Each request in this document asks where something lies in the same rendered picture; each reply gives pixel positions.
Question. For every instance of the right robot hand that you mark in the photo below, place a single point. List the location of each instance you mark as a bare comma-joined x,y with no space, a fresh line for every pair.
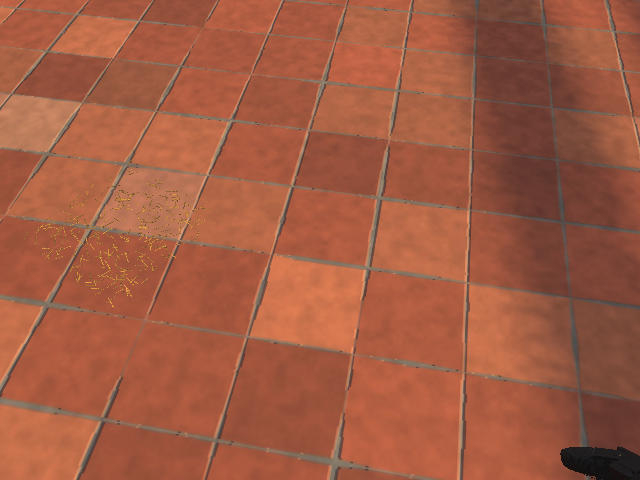
604,464

